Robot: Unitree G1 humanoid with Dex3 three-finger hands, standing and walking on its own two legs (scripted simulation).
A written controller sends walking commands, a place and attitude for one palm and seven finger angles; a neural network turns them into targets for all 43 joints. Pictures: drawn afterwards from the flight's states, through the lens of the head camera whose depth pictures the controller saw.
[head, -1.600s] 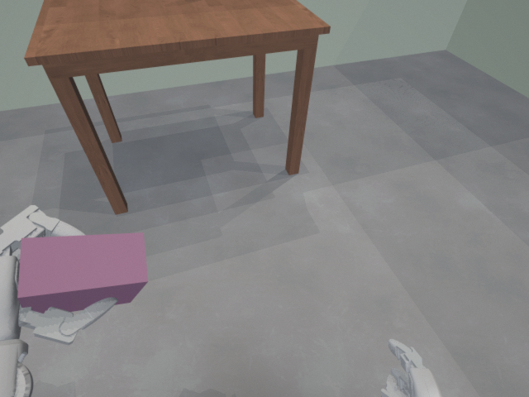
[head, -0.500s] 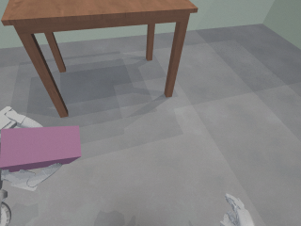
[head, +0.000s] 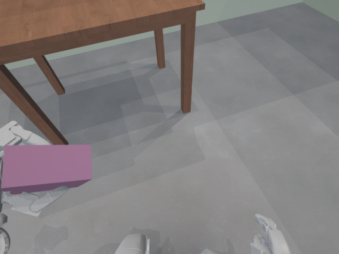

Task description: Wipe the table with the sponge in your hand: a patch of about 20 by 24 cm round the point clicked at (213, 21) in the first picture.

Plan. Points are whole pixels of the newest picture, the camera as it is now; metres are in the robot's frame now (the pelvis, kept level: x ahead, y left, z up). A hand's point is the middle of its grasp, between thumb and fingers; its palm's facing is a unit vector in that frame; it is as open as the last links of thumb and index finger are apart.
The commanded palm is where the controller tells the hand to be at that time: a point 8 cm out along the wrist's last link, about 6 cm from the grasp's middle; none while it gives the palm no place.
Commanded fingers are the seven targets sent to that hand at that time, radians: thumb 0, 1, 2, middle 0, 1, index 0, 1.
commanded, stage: walk to a spot facing it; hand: left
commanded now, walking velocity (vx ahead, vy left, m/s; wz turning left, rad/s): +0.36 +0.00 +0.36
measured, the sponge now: (60, 169) +0.24 +0.19 +0.16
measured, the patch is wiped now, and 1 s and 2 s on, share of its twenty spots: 0.00 0.00 0.00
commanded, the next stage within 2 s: turn to face it in 1.08 s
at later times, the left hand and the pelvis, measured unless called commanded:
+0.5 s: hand (36, 105) +0.36 +0.27 +0.19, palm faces +0.51 -0.77 -0.40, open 10.0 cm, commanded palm +0.28 +0.31 +0.19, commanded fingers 0.00 0.10 1.30 -1.20 -1.60 -1.20 -1.60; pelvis +0.16 +0.01 -0.01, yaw +8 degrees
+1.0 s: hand (63, 83) +0.43 +0.24 +0.18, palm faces +0.59 -0.67 -0.45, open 9.9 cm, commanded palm +0.34 +0.28 +0.19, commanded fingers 0.00 0.10 1.30 -1.20 -1.60 -1.20 -1.60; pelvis +0.29 -0.03 +0.01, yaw +20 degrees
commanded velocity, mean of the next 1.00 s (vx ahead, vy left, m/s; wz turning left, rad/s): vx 0.27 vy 0.00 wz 0.43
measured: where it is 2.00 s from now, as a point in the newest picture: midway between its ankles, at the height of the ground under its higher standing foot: (184, 221)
